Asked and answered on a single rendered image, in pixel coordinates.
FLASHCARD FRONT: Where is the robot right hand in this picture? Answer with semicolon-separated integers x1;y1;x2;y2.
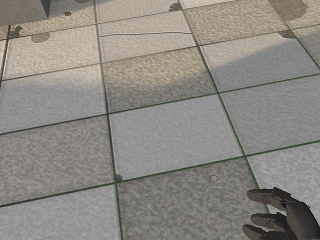
242;187;320;240

